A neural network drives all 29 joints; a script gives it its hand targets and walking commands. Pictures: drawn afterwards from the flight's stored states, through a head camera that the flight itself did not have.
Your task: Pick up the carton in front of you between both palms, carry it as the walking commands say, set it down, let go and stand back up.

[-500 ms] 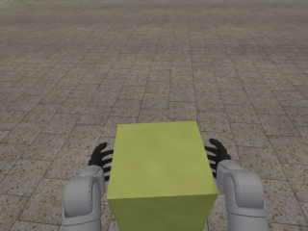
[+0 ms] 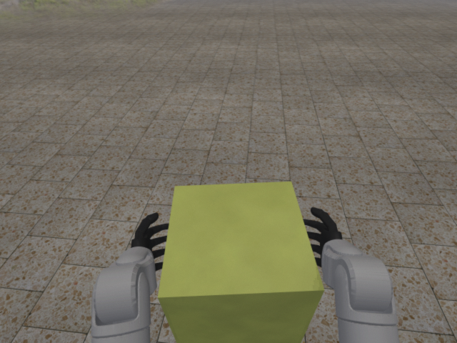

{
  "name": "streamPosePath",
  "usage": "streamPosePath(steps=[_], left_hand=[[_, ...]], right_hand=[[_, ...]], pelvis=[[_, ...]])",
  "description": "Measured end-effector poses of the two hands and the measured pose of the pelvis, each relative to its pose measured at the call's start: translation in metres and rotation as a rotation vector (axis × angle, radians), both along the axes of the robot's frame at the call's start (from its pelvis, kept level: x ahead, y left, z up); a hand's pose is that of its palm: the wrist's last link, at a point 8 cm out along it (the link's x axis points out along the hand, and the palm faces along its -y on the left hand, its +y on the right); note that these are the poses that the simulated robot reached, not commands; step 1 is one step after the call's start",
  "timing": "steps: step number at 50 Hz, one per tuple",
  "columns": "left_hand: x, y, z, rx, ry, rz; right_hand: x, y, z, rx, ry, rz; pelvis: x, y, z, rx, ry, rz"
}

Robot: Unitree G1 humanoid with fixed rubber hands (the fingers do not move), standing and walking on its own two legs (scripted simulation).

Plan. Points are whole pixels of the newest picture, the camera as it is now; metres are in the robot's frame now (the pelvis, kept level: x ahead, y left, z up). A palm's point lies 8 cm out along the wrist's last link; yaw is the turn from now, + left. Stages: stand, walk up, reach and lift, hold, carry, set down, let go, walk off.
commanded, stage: carry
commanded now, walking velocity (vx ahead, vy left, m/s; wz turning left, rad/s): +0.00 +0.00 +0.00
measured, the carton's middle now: (236, 271) +0.27 +0.00 +0.02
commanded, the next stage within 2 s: hold in 1.16 s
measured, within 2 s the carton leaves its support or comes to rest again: neither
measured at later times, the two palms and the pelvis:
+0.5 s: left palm (144, 283) +0.24 +0.15 +0.06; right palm (327, 276) +0.24 -0.15 +0.05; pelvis -0.03 +0.00 +0.00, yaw +0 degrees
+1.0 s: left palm (146, 278) +0.25 +0.15 +0.04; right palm (322, 271) +0.25 -0.15 +0.04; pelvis -0.04 +0.00 +0.00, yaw +0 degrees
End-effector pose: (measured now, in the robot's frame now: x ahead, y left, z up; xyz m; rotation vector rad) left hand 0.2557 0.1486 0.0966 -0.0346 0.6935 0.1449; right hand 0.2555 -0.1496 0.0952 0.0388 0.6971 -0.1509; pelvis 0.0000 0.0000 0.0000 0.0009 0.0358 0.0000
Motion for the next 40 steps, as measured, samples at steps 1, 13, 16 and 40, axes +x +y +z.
streamPosePath(steps=[1,13,16,40], left_hand=[[-0.002,0.0,-0.001,0.001,0.003,0.0],[-0.018,0.001,-0.021,0.022,0.027,-0.016],[-0.02,0.001,-0.025,0.029,0.021,-0.021],[-0.003,0.004,-0.054,0.072,-0.05,-0.041]], right_hand=[[-0.002,0.0,-0.001,-0.001,0.003,0.001],[-0.018,0.001,-0.021,-0.024,0.028,0.016],[-0.02,0.001,-0.025,-0.031,0.021,0.022],[-0.001,0.004,-0.053,-0.074,-0.051,0.054]], pelvis=[[-0.002,0.0,0.0,0.0,-0.001,0.0],[-0.02,0.001,0.001,0.0,-0.005,0.001],[-0.024,0.001,0.002,0.0,-0.004,0.001],[-0.042,0.002,0.001,0.001,0.001,0.003]])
